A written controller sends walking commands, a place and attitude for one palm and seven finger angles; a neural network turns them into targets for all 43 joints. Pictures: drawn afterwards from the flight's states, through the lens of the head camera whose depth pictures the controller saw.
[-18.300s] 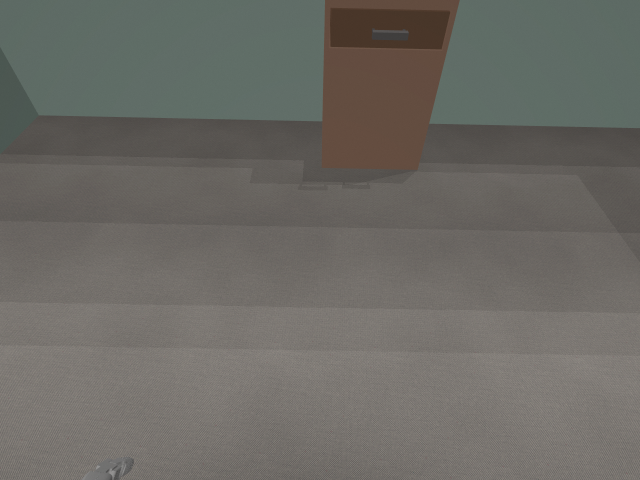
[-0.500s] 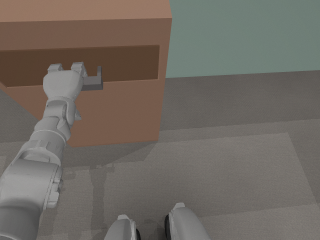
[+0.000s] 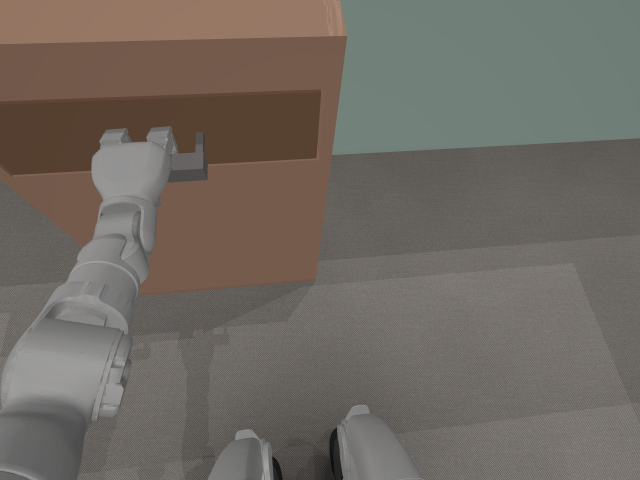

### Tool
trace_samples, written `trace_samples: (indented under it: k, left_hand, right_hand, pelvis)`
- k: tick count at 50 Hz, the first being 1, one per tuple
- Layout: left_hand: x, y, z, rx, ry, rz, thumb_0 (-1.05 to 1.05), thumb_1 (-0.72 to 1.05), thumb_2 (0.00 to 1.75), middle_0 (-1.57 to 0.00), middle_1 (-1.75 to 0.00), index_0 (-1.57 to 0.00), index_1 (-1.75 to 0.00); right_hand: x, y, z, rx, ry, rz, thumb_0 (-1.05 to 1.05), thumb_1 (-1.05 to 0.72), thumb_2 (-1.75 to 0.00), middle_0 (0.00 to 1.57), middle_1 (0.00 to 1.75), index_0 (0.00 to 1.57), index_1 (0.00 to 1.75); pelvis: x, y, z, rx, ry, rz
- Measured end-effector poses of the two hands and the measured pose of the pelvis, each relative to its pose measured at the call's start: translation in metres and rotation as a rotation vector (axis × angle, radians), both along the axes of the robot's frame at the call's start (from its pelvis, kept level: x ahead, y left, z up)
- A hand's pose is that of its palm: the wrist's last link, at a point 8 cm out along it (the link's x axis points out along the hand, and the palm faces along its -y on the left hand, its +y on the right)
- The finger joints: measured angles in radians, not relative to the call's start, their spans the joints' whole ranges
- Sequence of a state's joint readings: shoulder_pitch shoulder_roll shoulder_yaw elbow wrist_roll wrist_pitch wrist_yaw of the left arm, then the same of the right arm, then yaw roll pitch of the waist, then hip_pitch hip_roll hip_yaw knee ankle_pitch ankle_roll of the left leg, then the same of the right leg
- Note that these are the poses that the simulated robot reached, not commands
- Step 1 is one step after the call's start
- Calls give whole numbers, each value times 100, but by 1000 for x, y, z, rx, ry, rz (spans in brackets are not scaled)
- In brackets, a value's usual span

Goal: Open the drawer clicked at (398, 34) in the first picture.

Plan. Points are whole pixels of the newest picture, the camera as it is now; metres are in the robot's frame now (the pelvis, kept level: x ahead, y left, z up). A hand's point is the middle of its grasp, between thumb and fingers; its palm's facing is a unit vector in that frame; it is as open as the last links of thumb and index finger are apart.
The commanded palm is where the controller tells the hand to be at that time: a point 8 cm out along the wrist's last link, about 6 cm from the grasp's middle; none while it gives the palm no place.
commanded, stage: pull the drawer open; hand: left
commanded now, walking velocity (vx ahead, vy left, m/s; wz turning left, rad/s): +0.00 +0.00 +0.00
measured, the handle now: (154, 155) +0.55 +0.17 -0.01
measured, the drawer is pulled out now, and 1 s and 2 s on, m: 0.00 0.10 0.21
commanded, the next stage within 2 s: none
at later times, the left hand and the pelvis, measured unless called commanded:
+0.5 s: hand (148, 211) +0.47 +0.18 -0.03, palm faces -0.05 -0.05 -1.00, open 5.9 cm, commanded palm +0.44 +0.19 +0.03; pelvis +0.02 +0.00 +0.01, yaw -1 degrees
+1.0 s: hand (143, 263) +0.40 +0.18 -0.03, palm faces -0.04 -0.05 -1.00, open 5.9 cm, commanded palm +0.37 +0.19 +0.03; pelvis +0.02 +0.00 +0.02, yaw +0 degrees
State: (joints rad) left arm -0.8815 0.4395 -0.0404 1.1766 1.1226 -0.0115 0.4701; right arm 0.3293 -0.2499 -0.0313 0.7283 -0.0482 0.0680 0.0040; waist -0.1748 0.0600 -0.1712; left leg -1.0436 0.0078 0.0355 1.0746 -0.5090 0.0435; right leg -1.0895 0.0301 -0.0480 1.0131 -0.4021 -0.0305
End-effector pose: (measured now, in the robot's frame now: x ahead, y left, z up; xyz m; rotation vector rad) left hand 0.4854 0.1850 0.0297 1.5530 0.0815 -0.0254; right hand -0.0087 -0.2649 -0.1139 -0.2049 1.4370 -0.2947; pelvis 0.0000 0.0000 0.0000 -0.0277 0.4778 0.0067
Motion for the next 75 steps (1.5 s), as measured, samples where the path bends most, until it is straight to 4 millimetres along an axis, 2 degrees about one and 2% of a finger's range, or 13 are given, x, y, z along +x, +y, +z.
trace_samples:
  k: [10, 18, 28, 37, 44, 51, 61, 75]
  left_hand:
    - [-1, 1, -1, -14, -10, -9, 1, 65, 79, -33, -135, -41, -135]
    - [-11, 1, -1, -22, -11, -11, 1, 66, 77, -31, -135, -40, -135]
    - [-38, 2, -1, -36, -16, -16, 2, 67, 76, -29, -135, -40, -135]
    - [-64, 2, -2, -33, -26, -18, 1, 66, 78, -29, -135, -40, -135]
    - [-85, 2, -2, -30, -27, -16, 1, 66, 79, -30, -135, -40, -135]
    - [-107, 2, -2, -28, -32, -15, 1, 66, 80, -30, -135, -40, -135]
    - [-132, 2, -2, -20, -37, -10, 1, 65, 81, -31, -135, -40, -135]
    - [-157, 2, -2, -24, -45, -5, 1, 65, 82, -30, -135, -40, -135]
  right_hand:
    - [2, -1, 1, -2, 2, -1, 0, -90, -89, 20, 30, 20, 30]
    - [15, 1, 3, 12, -16, -9, 0, -90, -89, 20, 30, 20, 30]
    - [54, 5, 6, 37, -75, 14, 0, -90, -89, 20, 30, 20, 30]
    - [94, 4, 10, 43, -159, 56, 0, -90, -89, 20, 30, 20, 30]
    - [112, 4, 13, 50, -212, 74, 0, -91, -89, 20, 30, 20, 30]
    - [116, 5, 15, 56, -244, 84, 1, -91, -89, 20, 30, 20, 30]
    - [112, 4, 13, 61, -274, 87, 1, -91, -89, 20, 30, 20, 30]
    - [112, 0, 14, 53, -322, 102, 1, -90, -89, 20, 30, 20, 30]
  pelvis:
    - [2, 1, 0, 1, 0, -8]
    - [10, 2, 6, 4, -12, -22]
    - [23, 2, 16, 7, -46, -25]
    - [26, 0, 20, 10, -73, -18]
    - [24, -2, 23, 15, -97, -18]
    - [20, -4, 24, 18, -120, -15]
    - [9, -7, 22, 26, -147, -16]
    - [0, -11, 21, 34, -168, -16]
